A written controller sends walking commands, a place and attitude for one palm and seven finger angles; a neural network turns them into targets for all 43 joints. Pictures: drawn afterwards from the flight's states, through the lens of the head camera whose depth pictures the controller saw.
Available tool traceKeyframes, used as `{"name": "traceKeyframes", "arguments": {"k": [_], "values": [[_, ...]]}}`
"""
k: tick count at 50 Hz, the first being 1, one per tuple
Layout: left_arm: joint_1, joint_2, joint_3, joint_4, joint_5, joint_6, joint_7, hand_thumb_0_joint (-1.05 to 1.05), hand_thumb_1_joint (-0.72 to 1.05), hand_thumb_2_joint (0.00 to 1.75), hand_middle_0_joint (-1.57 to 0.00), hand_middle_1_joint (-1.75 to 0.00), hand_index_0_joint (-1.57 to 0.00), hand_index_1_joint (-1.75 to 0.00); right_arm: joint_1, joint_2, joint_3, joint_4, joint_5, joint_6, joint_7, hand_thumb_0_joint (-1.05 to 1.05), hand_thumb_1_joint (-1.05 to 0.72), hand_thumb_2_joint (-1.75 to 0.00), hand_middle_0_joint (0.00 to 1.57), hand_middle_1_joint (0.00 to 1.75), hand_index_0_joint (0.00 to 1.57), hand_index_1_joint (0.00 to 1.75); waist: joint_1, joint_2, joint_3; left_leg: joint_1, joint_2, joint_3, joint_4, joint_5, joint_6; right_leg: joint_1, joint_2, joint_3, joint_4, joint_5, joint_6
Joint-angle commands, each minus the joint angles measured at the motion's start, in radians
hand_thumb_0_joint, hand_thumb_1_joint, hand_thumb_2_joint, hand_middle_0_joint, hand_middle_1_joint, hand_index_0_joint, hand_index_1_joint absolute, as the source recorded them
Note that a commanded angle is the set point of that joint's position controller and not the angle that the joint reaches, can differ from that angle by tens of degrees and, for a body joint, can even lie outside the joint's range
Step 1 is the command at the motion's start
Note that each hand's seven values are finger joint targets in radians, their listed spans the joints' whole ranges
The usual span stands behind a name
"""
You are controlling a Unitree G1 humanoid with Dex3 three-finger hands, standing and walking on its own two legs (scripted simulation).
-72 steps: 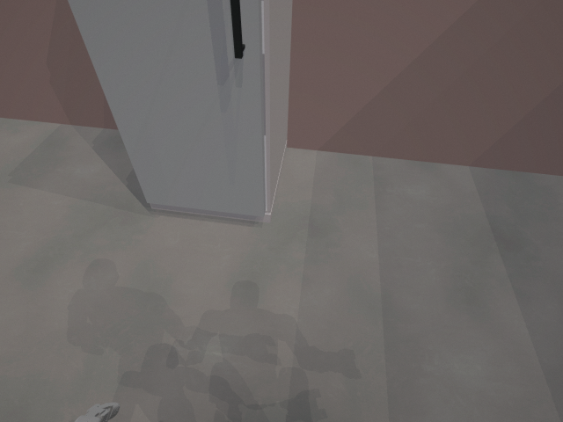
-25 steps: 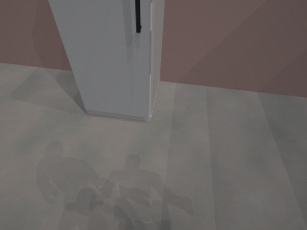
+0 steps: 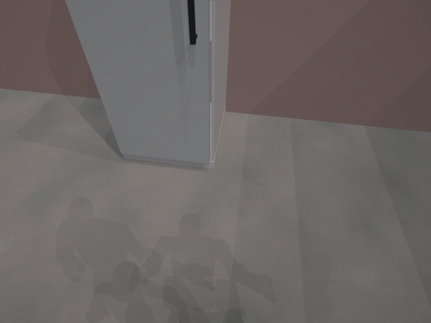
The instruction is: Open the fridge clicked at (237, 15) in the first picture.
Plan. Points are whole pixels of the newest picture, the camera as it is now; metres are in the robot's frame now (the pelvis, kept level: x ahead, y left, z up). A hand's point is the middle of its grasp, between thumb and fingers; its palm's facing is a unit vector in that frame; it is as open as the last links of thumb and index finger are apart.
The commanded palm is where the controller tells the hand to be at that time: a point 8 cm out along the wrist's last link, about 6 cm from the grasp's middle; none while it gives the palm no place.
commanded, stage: look at it before walking up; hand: right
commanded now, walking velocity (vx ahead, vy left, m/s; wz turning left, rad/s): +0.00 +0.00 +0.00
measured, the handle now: out of the picture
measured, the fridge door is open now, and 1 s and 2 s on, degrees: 0 0 0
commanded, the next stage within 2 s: walk to a spot facing it in 0.10 s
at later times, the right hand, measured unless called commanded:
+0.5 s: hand out of the picture +0.06 -0.22 -0.18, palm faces -0.12 +0.95 -0.29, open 7.4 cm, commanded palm none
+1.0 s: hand out of the picture +0.08 -0.19 -0.18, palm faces -0.30 +0.93 -0.22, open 7.4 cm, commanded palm none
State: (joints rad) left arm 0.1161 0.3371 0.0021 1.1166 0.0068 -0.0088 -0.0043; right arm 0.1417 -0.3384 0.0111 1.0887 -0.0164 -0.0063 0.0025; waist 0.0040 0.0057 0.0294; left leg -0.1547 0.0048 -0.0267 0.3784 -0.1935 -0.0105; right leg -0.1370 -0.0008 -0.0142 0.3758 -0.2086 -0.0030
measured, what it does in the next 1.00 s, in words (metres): lifts its right foot, turning left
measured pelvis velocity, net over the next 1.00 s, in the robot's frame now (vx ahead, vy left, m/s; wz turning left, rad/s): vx -0.03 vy -0.01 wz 0.39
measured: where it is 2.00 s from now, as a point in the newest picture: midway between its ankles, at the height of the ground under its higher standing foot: outside the picture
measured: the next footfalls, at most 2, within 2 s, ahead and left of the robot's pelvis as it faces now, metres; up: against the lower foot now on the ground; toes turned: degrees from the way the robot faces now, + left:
right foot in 1.04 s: +0.02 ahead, -0.12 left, +0.00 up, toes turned +24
left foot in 1.66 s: +0.11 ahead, +0.22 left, +0.00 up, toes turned +56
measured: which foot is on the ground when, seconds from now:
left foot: down 0.00-1.00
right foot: down 0.00-0.58, up 0.60-1.00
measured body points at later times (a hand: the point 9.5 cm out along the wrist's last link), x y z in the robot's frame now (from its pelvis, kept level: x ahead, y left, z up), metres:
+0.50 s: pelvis -0.01 +0.00 -0.01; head +0.01 +0.01 +0.43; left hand +0.05 +0.27 -0.16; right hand +0.06 -0.27 -0.16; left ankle +0.00 +0.12 -0.73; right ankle +0.00 -0.12 -0.75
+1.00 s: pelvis -0.03 -0.01 -0.01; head +0.00 -0.01 +0.44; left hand -0.02 +0.28 -0.14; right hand +0.09 -0.24 -0.16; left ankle -0.01 +0.12 -0.75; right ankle -0.02 -0.14 -0.72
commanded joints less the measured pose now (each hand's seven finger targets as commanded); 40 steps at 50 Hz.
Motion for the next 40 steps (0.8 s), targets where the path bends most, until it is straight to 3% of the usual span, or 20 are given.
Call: {"name": "traceKeyframes", "arguments": {"k": [1,11,12,15,17,20,22,23,24,25,26,27,28,29,30,31,32,35,37,40], "values": [[-0.054,0.208,0.036,-0.060,0.000,-0.027,0.015,0.00,0.90,0.90,-0.20,-0.30,-0.20,-0.30,-0.039,-0.206,-0.044,-0.068,0.005,-0.025,-0.015,0.00,-0.90,-0.90,0.20,0.30,0.20,0.30,-0.004,-0.004,-0.071,0.018,0.115,-0.085,-0.053,0.151,0.038,0.024,-0.120,0.104,-0.062,0.151,-0.024],[-0.060,0.213,0.039,-0.061,0.000,-0.027,0.017,0.00,0.90,0.90,-0.20,-0.30,-0.20,-0.30,-0.040,-0.209,-0.044,-0.068,0.003,-0.022,-0.014,0.00,-0.90,-0.90,0.20,0.30,0.20,0.30,-0.005,0.002,-0.049,0.002,0.110,-0.087,-0.061,0.136,0.036,0.032,-0.123,0.102,-0.072,0.140,-0.025],[-0.053,0.205,0.041,-0.063,0.002,-0.026,0.019,0.00,0.90,0.90,-0.20,-0.30,-0.20,-0.30,-0.041,-0.200,-0.046,-0.074,0.003,-0.016,-0.013,0.00,-0.90,-0.90,0.20,0.30,0.20,0.30,-0.003,-0.002,-0.040,-0.017,0.105,-0.094,-0.047,0.158,0.036,0.038,-0.126,0.090,-0.059,0.145,-0.023],[0.011,0.095,0.029,-0.068,0.004,-0.004,0.026,0.00,0.90,0.90,-0.20,-0.30,-0.20,-0.30,0.022,-0.096,-0.034,-0.078,0.004,0.019,-0.018,0.00,-0.90,-0.90,0.20,0.30,0.20,0.30,0.000,-0.012,-0.042,-0.073,0.094,-0.098,0.021,0.207,0.021,0.045,-0.138,0.047,-0.006,0.157,-0.009],[0.021,0.108,0.042,-0.092,0.005,0.007,0.031,0.00,0.90,0.90,-0.20,-0.30,-0.20,-0.30,0.032,-0.097,-0.042,-0.102,0.001,0.032,-0.014,0.00,-0.90,-0.90,0.20,0.30,0.20,0.30,0.002,-0.017,-0.032,-0.124,0.072,-0.095,0.077,0.209,0.019,0.046,-0.162,0.044,0.008,0.146,-0.018],[0.018,0.130,0.064,-0.132,0.006,0.015,0.035,0.00,0.90,0.90,-0.20,-0.30,-0.20,-0.30,0.048,-0.086,-0.055,-0.139,-0.003,0.044,-0.006,0.00,-0.90,-0.90,0.20,0.30,0.20,0.30,-0.002,-0.067,-0.030,-0.188,0.032,-0.069,0.201,0.147,0.009,0.028,-0.224,0.069,0.006,0.127,-0.054],[0.006,0.138,0.076,-0.156,0.006,0.014,0.035,0.00,0.90,0.90,-0.20,-0.30,-0.20,-0.30,0.068,-0.063,-0.063,-0.157,-0.004,0.054,-0.001,0.00,-0.90,-0.90,0.20,0.30,0.20,0.30,-0.009,-0.161,-0.021,-0.233,-0.002,-0.015,0.398,-0.142,-0.006,-0.005,-0.318,0.109,-0.034,0.180,-0.122],[-0.006,0.137,0.080,-0.169,0.006,0.012,0.034,0.00,0.90,0.90,-0.20,-0.30,-0.20,-0.30,0.080,-0.053,-0.068,-0.168,-0.002,0.057,0.000,0.00,-0.90,-0.90,0.20,0.30,0.20,0.30,-0.016,-0.193,-0.029,-0.241,0.007,-0.007,0.484,-0.260,-0.009,-0.014,-0.358,0.118,-0.035,0.237,-0.157],[-0.017,0.128,0.082,-0.184,0.008,0.010,0.035,0.00,0.90,0.90,-0.20,-0.30,-0.20,-0.30,0.088,-0.049,-0.075,-0.175,-0.002,0.059,0.001,0.00,-0.90,-0.90,0.20,0.30,0.20,0.30,-0.020,-0.183,-0.024,-0.226,0.027,-0.013,0.521,-0.306,-0.007,-0.048,-0.379,0.106,-0.025,0.266,-0.172],[-0.039,0.121,0.083,-0.196,0.011,0.010,0.036,0.00,0.90,0.90,-0.20,-0.30,-0.20,-0.30,0.109,-0.041,-0.080,-0.182,-0.002,0.059,0.003,0.00,-0.90,-0.90,0.20,0.30,0.20,0.30,-0.036,-0.177,-0.017,-0.193,0.045,-0.016,0.491,-0.310,-0.002,-0.079,-0.376,0.076,0.006,0.288,-0.164],[-0.061,0.119,0.086,-0.204,0.014,0.012,0.036,0.00,0.90,0.90,-0.20,-0.30,-0.20,-0.30,0.152,-0.033,-0.082,-0.175,-0.003,0.055,0.007,0.00,-0.90,-0.90,0.20,0.30,0.20,0.30,-0.062,-0.155,-0.026,-0.133,0.051,-0.001,0.404,-0.255,0.000,-0.104,-0.355,0.029,0.072,0.277,-0.131],[-0.069,0.114,0.088,-0.209,0.014,0.016,0.034,0.00,0.90,0.90,-0.20,-0.30,-0.20,-0.30,0.206,-0.030,-0.087,-0.164,-0.007,0.047,0.009,0.00,-0.90,-0.90,0.20,0.30,0.20,0.30,-0.087,-0.103,-0.041,-0.066,0.043,0.022,0.267,-0.125,-0.004,-0.127,-0.303,-0.034,0.184,0.222,-0.080],[-0.061,0.083,0.086,-0.219,0.005,0.027,0.030,0.00,0.90,0.90,-0.20,-0.30,-0.20,-0.30,0.250,-0.088,-0.099,-0.158,-0.016,0.034,0.005,0.00,-0.90,-0.90,0.20,0.30,0.20,0.30,-0.103,0.108,-0.040,-0.025,0.108,-0.110,0.061,0.093,0.012,-0.210,-0.190,-0.112,0.415,0.019,0.001],[-0.035,-0.008,0.071,-0.255,0.004,0.031,0.027,0.00,0.90,0.90,-0.20,-0.30,-0.20,-0.30,0.251,-0.180,-0.116,-0.168,-0.024,0.020,-0.012,0.00,-0.90,-0.90,0.20,0.30,0.20,0.30,-0.081,0.420,-0.007,-0.002,0.331,-0.515,-0.078,0.355,0.083,-0.446,-0.021,-0.117,0.671,-0.382,0.063],[-0.046,0.021,0.073,-0.260,0.001,0.040,0.031,0.00,0.90,0.90,-0.20,-0.30,-0.20,-0.30,0.257,-0.166,-0.111,-0.180,-0.007,0.027,-0.023,0.00,-0.90,-0.90,0.20,0.30,0.20,0.30,-0.085,0.291,-0.023,-0.052,0.354,-0.512,-0.109,0.331,0.146,-0.403,-0.035,0.026,0.747,-0.377,0.045],[-0.021,0.020,0.080,-0.248,0.000,0.041,0.026,0.00,0.90,0.90,-0.20,-0.30,-0.20,-0.30,0.193,-0.140,-0.111,-0.198,-0.007,0.029,-0.024,0.00,-0.90,-0.90,0.20,0.30,0.20,0.30,-0.046,0.228,-0.019,-0.071,0.303,-0.441,-0.108,0.153,0.179,-0.404,-0.060,0.043,0.777,-0.293,0.038],[-0.032,0.019,0.081,-0.241,0.001,0.036,0.024,0.00,0.90,0.90,-0.20,-0.30,-0.20,-0.30,0.146,-0.119,-0.114,-0.214,-0.007,0.027,-0.022,0.00,-0.90,-0.90,0.20,0.30,0.20,0.30,-0.041,0.216,-0.007,-0.097,0.266,-0.447,-0.106,0.079,0.180,-0.420,-0.066,0.044,0.798,-0.254,0.042],[-0.018,0.009,0.079,-0.225,0.007,0.033,0.023,0.00,0.90,0.90,-0.20,-0.30,-0.20,-0.30,0.129,-0.069,-0.105,-0.227,-0.001,0.016,-0.021,0.00,-0.90,-0.90,0.20,0.30,0.20,0.30,-0.025,0.109,-0.033,-0.074,0.208,-0.360,-0.064,0.185,0.164,-0.397,-0.074,0.044,0.771,-0.151,0.061],[-0.016,-0.006,0.077,-0.225,0.006,0.034,0.027,0.00,0.90,0.90,-0.20,-0.30,-0.20,-0.30,0.159,-0.072,-0.109,-0.220,-0.003,0.015,-0.020,0.00,-0.90,-0.90,0.20,0.30,0.20,0.30,-0.035,0.086,-0.079,-0.022,0.195,-0.355,-0.043,0.222,0.170,-0.389,-0.060,0.036,0.721,-0.158,0.069],[-0.025,-0.019,0.077,-0.235,0.006,0.035,0.030,0.00,0.90,0.90,-0.20,-0.30,-0.20,-0.30,0.185,-0.073,-0.116,-0.214,-0.004,0.020,-0.018,0.00,-0.90,-0.90,0.20,0.30,0.20,0.30,-0.049,0.102,-0.099,0.019,0.175,-0.370,-0.041,0.216,0.169,-0.387,-0.044,0.030,0.656,-0.164,0.074]]}}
